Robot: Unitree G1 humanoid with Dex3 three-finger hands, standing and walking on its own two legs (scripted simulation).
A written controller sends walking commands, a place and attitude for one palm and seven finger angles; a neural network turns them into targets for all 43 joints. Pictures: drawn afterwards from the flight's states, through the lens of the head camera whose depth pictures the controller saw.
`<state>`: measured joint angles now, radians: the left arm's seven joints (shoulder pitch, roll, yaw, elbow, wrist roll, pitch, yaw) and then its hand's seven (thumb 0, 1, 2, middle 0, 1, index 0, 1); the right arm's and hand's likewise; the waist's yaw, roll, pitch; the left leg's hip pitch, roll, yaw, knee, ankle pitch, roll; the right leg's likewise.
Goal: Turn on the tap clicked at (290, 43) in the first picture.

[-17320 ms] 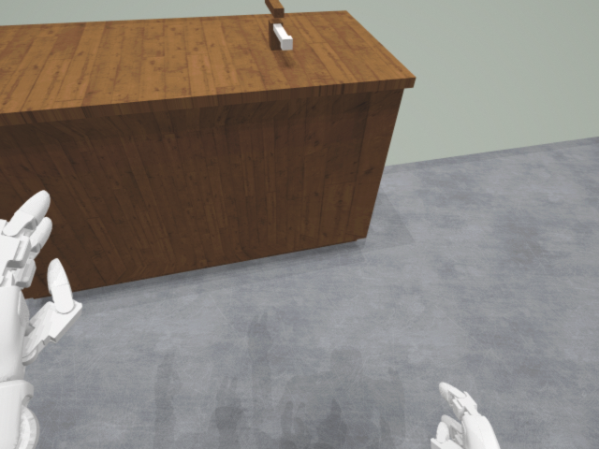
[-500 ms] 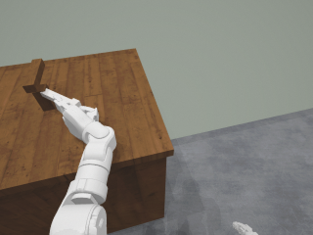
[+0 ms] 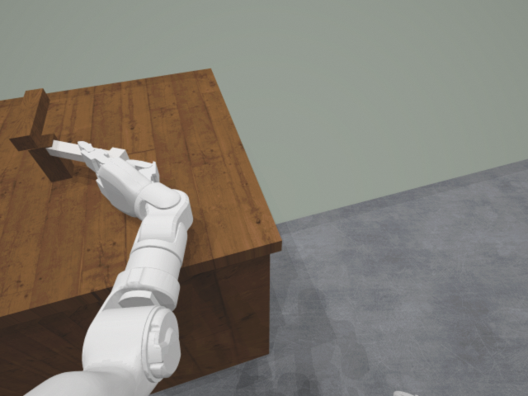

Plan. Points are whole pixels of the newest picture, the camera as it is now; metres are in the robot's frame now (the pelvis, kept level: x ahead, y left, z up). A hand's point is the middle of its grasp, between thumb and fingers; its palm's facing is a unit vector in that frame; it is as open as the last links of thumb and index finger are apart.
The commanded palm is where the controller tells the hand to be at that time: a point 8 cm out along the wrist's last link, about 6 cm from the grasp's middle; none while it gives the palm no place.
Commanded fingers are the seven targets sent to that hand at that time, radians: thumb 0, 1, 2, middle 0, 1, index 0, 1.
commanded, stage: push the lever round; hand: left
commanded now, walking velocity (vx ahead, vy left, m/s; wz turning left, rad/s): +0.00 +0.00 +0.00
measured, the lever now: (117, 160) +0.46 +0.24 +0.12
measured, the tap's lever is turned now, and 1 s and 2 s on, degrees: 57 62 62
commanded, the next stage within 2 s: lift the hand up off the lever in 0.02 s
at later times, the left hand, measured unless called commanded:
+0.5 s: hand (156, 160) +0.46 +0.18 +0.12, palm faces +0.79 -0.60 -0.10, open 8.3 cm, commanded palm +0.40 +0.21 +0.13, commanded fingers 0.00 0.90 0.90 -0.15 -0.15 -0.15 -0.15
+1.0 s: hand (148, 163) +0.44 +0.19 +0.13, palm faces +0.79 -0.61 -0.09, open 8.2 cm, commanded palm +0.38 +0.21 +0.14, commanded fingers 0.00 0.90 0.90 -0.15 -0.15 -0.15 -0.15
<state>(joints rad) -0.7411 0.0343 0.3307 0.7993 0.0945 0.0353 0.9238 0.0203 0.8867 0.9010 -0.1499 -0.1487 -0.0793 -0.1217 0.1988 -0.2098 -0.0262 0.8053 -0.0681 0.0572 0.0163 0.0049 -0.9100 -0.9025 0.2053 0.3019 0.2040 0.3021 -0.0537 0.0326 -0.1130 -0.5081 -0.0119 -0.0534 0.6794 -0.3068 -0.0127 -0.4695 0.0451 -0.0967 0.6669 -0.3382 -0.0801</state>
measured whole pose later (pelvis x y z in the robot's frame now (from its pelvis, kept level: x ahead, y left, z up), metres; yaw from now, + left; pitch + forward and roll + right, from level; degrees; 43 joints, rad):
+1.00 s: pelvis +0.02 +0.00 +0.01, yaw -1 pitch +5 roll +0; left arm -0.62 -0.01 0.31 0.57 0.05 0.19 0.88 0.06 0.84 0.88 -0.15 -0.15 -0.15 -0.15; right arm 0.16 -0.20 -0.03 0.78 -0.07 0.06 0.02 0.00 -0.91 -0.90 0.20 0.30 0.20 0.30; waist -0.02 0.03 -0.10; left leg -0.39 -0.01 -0.04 0.62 -0.31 -0.01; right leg -0.36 0.05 -0.08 0.61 -0.34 -0.07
